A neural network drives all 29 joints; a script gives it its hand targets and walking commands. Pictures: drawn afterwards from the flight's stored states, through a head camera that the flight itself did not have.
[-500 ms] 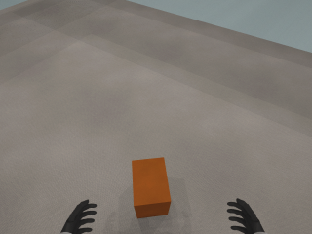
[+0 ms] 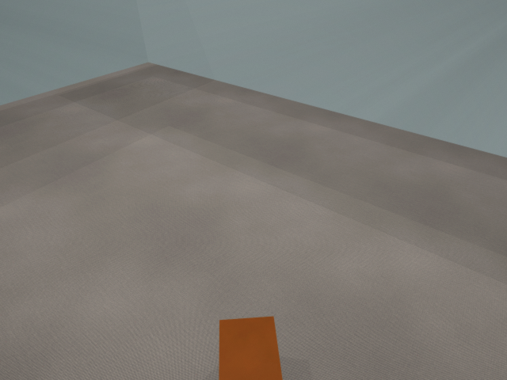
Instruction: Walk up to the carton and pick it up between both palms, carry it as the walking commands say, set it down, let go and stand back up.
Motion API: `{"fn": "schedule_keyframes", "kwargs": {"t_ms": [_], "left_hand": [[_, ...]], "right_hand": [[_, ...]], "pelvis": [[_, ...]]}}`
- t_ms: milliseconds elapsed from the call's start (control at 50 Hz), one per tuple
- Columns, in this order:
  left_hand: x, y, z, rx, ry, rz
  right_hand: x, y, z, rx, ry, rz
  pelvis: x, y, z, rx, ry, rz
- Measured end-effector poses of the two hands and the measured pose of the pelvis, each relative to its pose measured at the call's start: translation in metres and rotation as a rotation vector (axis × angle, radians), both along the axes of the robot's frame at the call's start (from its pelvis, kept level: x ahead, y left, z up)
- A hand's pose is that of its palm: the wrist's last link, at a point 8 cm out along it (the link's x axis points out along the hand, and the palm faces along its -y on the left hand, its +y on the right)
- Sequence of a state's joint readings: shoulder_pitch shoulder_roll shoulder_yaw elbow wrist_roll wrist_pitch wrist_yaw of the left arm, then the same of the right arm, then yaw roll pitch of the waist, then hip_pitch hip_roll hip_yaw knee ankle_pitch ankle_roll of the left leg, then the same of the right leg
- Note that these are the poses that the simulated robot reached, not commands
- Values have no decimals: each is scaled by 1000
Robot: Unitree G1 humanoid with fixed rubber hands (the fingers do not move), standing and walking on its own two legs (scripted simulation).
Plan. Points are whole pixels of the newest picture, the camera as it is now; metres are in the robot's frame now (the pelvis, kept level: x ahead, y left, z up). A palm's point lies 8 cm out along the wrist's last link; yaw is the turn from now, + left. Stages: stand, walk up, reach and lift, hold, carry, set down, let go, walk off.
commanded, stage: stand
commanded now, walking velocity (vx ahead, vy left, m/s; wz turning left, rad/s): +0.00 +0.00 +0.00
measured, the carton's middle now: (249, 374) +0.40 +0.03 -0.62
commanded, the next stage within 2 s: none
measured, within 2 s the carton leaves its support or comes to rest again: neither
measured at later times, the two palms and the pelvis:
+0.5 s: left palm out of the picture -0.08 +0.22 -0.14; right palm out of the picture -0.05 -0.20 -0.14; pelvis -0.03 +0.01 +0.00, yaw +1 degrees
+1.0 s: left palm out of the picture -0.12 +0.20 -0.14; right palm out of the picture -0.10 -0.19 -0.14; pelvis -0.06 +0.00 +0.01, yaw +2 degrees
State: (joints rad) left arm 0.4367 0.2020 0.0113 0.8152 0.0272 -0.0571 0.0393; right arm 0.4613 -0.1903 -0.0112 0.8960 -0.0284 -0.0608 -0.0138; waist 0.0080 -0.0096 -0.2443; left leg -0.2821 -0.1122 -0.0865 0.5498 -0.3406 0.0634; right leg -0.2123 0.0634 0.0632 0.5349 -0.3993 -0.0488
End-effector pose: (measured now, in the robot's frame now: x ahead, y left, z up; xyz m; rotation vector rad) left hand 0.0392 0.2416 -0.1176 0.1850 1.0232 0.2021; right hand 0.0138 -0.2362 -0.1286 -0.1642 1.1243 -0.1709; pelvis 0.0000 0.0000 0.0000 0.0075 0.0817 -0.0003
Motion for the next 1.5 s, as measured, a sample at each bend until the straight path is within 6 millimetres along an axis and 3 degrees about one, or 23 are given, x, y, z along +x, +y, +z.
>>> {"fn": "schedule_keyframes", "kwargs": {"t_ms": [240,500,920,1500], "left_hand": [[-74,-7,-18,-34,206,71],[-119,-22,-24,-75,303,102],[-153,-37,-26,-112,381,117],[-171,-55,-26,-140,423,126]], "right_hand": [[-39,18,-9,21,126,-8],[-65,36,-13,57,184,-3],[-115,43,-14,79,291,-27],[-127,41,-14,90,321,-24]], "pelvis": [[-10,4,0,-4,-16,13],[-28,5,2,-7,-45,23],[-52,3,5,-7,-81,29],[-69,-4,7,-7,-101,38]]}}
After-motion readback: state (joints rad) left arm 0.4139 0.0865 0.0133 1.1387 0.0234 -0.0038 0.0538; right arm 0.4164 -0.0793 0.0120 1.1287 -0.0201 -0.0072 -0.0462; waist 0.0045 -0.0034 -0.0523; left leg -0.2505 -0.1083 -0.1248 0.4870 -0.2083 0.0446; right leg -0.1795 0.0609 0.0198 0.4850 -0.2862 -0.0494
